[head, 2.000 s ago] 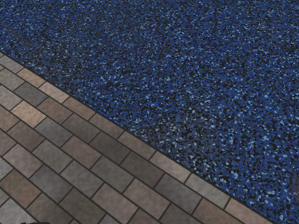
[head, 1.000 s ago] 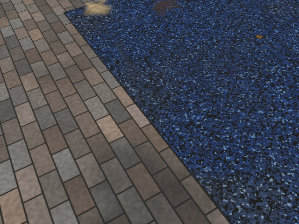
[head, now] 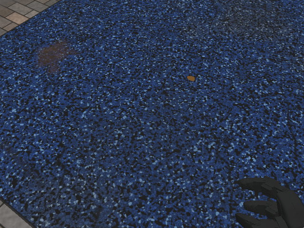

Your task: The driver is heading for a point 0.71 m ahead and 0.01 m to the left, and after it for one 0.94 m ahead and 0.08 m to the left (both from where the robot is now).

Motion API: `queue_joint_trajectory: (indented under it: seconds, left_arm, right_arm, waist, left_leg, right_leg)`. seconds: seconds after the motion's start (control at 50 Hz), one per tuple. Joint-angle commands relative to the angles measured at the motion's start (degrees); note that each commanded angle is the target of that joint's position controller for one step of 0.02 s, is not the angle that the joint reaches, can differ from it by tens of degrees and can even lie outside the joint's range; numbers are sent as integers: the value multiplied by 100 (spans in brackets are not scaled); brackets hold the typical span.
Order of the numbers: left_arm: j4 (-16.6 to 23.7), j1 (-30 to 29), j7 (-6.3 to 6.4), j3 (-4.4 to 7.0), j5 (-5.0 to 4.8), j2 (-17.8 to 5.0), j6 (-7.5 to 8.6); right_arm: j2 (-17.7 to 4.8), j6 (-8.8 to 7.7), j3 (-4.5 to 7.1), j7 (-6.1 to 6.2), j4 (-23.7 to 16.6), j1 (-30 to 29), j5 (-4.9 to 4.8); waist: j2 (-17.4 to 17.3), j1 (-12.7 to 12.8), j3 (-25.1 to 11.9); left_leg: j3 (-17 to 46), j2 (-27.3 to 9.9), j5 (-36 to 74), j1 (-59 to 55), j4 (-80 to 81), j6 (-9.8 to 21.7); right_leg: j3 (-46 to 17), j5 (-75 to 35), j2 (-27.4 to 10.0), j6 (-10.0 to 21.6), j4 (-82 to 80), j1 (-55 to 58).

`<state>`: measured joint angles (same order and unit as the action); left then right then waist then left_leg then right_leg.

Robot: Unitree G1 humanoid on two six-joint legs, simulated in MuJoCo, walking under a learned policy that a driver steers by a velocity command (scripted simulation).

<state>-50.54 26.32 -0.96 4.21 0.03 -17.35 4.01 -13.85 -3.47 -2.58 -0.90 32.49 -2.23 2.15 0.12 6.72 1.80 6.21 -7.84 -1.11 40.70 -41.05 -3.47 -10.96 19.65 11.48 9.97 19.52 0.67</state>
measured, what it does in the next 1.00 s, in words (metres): walks ahead: left foot, then right foot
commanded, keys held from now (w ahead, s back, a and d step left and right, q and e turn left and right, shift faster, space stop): w+e+shift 0.08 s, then w+shift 0.44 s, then w+q+shift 0.32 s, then shift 0.16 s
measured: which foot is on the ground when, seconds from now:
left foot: up 0.00-0.08, down 0.10-0.52, up 0.54-0.94, down 0.96-1.00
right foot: down 0.00-0.10, up 0.12-0.52, down 0.54-0.94, up 0.96-1.00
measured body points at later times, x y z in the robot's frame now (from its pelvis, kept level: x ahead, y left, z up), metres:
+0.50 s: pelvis +0.45 +0.01 -0.01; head +0.49 +0.00 +0.43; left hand +0.80 +0.10 -0.05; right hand +0.25 -0.19 -0.13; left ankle +0.27 +0.19 -0.73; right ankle +0.60 -0.12 -0.71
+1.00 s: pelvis +0.91 -0.09 -0.03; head +0.95 -0.10 +0.42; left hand +0.90 +0.17 -0.16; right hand +1.08 -0.35 -0.14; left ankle +1.07 -0.07 -0.73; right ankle +0.64 -0.14 -0.65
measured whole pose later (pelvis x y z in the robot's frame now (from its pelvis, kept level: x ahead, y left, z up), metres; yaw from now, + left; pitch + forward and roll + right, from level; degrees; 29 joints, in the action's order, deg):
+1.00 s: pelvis +0.91 -0.09 -0.03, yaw -2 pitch +0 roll -1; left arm -53.7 24.4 1.4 -0.1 -0.1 -13.4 5.8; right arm -16.3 -3.6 0.7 -2.9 44.0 5.5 1.5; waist -2.6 1.5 4.3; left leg -6.5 4.5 -2.6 31.3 -35.0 9.8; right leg 9.3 26.5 2.0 -0.9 53.4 3.0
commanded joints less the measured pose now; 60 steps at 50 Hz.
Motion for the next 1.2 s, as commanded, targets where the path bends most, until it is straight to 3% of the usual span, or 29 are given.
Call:
queue_joint_trajectory:
  seconds: [0.02,0.06,0.08,0.1,0.12,0.14,0.16,0.2,0.26,0.34,0.42,0.48,0.52,0.54,0.56,0.58,0.6,0.64,0.7,0.86,0.92,0.96,0.98,1.0,1.02,1.04,1.06,1.08,1.2]
  left_arm:
    - [383,-185,5,308,-22,-1082,90]
    - [441,-348,30,360,37,-1305,90]
    - [512,-698,11,392,61,-1492,107]
    - [627,-1024,9,299,108,-1169,185]
    - [879,-1036,43,13,93,-66,244]
    - [1100,-193,10,-124,-121,-59,225]
    - [809,-563,55,-96,72,-486,91]
    - [912,-1233,-98,-93,237,-525,9]
    - [1220,-1611,-251,-248,298,-155,-106]
    - [1726,-2573,-320,-371,300,-259,-103]
    - [1946,-3343,-460,-532,222,-144,-42]
    - [1771,-2992,-308,-460,302,-372,-42]
    - [1153,-1050,-132,-263,307,-717,-43]
    - [878,-137,-18,-98,399,-1097,-43]
    - [875,-127,76,27,513,-1519,-22]
    - [958,-63,85,58,324,-1425,-46]
    - [780,-475,100,15,259,-1081,-11]
    - [673,-942,74,-63,272,-579,132]
    - [439,-898,56,-164,123,-187,317]
    - [64,-451,121,-236,26,-285,487]
    - [61,-384,358,-162,-23,-838,412]
    - [157,-879,381,-119,-31,-1005,281]
    - [246,-752,289,-229,-4,-622,226]
    - [349,465,138,-397,-89,-152,316]
    - [335,34,72,-294,-186,-792,369]
    - [511,-302,77,-238,-315,-817,348]
    - [578,-703,154,-226,-248,-705,283]
    - [546,-811,217,-183,-182,-698,173]
    - [670,-942,379,-233,-16,-88,-113]
  right_arm:
    - [-574,-53,172,31,-365,-239,-87]
    - [-1036,-100,374,133,-119,640,-93]
    - [-1289,-133,510,209,133,1732,-113]
    - [-1646,-154,689,324,477,3152,-25]
    - [-1975,-175,766,388,679,3816,211]
    - [-2139,-153,843,291,571,2904,221]
    - [-1351,-122,753,214,375,2059,169]
    - [-838,-118,641,122,603,1906,136]
    - [-573,-281,541,64,1232,2538,19]
    - [-835,-401,574,22,1445,2675,-76]
    - [-1064,-417,580,-5,1676,2994,-132]
    - [-1424,-348,617,51,1897,3271,-145]
    - [-1620,-191,635,152,1932,3127,-136]
    - [-1339,-171,559,145,1824,3139,-141]
    - [-300,-185,368,40,1571,3656,-194]
    - [-929,-195,506,107,1387,3265,-301]
    - [-1050,-194,559,125,1253,2602,-302]
    - [-745,-116,487,35,1382,2493,-237]
    - [-462,193,484,-125,1498,2643,-87]
    - [-227,141,309,-359,715,557,-112]
    - [-481,59,367,-362,1189,1736,73]
    - [-938,40,571,-204,1813,3641,146]
    - [-1365,39,669,-92,1591,3198,-380]
    - [-1752,-101,652,-24,1260,2718,-41]
    - [-1498,-69,719,-53,1091,2568,-14]
    - [-1421,-78,708,-77,1061,2106,-140]
    - [-1174,-92,653,-91,1000,1500,-296]
    - [-967,-134,579,-72,947,1271,-281]
    - [-871,-143,561,20,1153,1160,-170]
  waist:
    - [223,-159,23]
    - [267,-611,-643]
    - [242,-1336,-1177]
    - [50,-2005,-1812]
    - [-1513,-1871,-2070]
    - [-2775,-986,-2428]
    - [-1310,-956,-1401]
    - [-182,-907,-571]
    - [-488,-766,-126]
    - [-388,-689,339]
    - [-313,-802,629]
    - [-643,-507,101]
    - [-789,469,-958]
    - [-567,760,-1482]
    - [1039,-5,-2157]
    - [644,253,-2618]
    - [199,5,-1322]
    - [-67,-454,-263]
    - [224,-866,115]
    - [-14,-727,741]
    - [382,-1257,-86]
    - [483,-2185,-854]
    - [-973,-1836,-1053]
    - [-1743,-1043,-2695]
    - [-415,-1505,-3180]
    - [97,-1147,-2111]
    - [770,-804,-1050]
    - [797,-680,-532]
    - [-114,-467,-713]
  left_leg:
    - [-613,643,532,-1877,937,122]
    - [-523,950,-215,-2961,1107,227]
    - [-527,871,-582,-4117,1099,282]
    - [-140,271,-1536,-5499,797,414]
    - [1875,-1219,-3458,-6522,1346,540]
    - [5065,-1886,-4396,-6437,2784,1191]
    - [4248,-1521,-5104,-5499,2881,1264]
    - [2343,-905,-3165,-4194,2741,1132]
    - [1264,-571,-1852,-3680,2918,1080]
    - [178,-514,-576,-3389,3523,1145]
    - [-766,-407,1081,-2979,4275,1065]
    - [-1168,-509,4776,-4066,3086,964]
    - [-1306,-513,5662,-3863,470,860]
    - [-1162,-279,3821,-2601,-1410,828]
    - [-917,641,-2539,-543,-3705,747]
    - [-87,850,-2475,56,-4516,921]
    - [-95,494,-1657,416,-4177,949]
    - [-144,152,-1288,-34,-3534,881]
    - [-120,-64,-1216,-373,-3125,753]
    - [-1556,597,1060,-753,-203,992]
    - [-1775,1464,1041,-2567,513,1101]
    - [-975,1218,1440,-4440,1074,1473]
    - [261,123,3434,-5505,844,1520]
    - [2701,-1349,5485,-7331,346,2848]
    - [2825,-1348,4701,-6871,1112,3026]
    - [2376,-1158,3386,-5816,1552,2864]
    - [1971,-899,2469,-4423,2020,2562]
    - [1617,-798,2726,-3388,2226,2443]
    - [-141,87,3983,-2408,2315,1962]
  right_leg:
    - [-1133,-3409,-1066,321,-371,-1190]
    - [-1204,-4755,-1074,34,834,-712]
    - [-1096,-4812,-960,-97,2085,-1007]
    - [-771,-3998,-773,-167,3714,-1791]
    - [-279,842,-264,-201,5555,-3329]
    - [22,744,-246,-256,6305,-4364]
    - [236,-21,-851,-231,6344,-4574]
    - [418,-513,-1153,-363,5714,-4214]
    - [221,-386,-1274,-424,5203,-4306]
    - [419,-1123,-1271,-541,3880,-4659]
    - [1467,-2038,-1206,-365,2105,-3150]
    - [1838,-1465,-750,-96,1738,-2288]
    - [1709,-987,-517,132,1381,-219]
    - [801,-284,-1319,248,1395,1353]
    - [-1954,1102,-3233,521,1049,2806]
    - [-3564,1276,-3609,591,67,2645]
    - [-2377,756,-3199,411,-135,1671]
    - [-1033,-456,-2762,183,-527,8]
    - [58,-917,-2483,-82,-1102,-863]
    - [2484,-5351,-1811,-855,-1334,-811]
    - [2373,-7946,-2075,-962,451,-350]
    - [2285,-6751,-1980,-976,3357,-853]
    - [1997,-153,-1111,-1127,5824,-2064]
    - [548,1856,-753,-1305,7728,-3591]
    - [-56,1449,-847,-1171,7597,-3452]
    - [149,1172,-1117,-1111,6980,-3616]
    - [487,915,-1367,-1153,6472,-3657]
    - [569,735,-1491,-1207,6224,-3361]
    - [803,-454,-1656,-1467,3588,-2557]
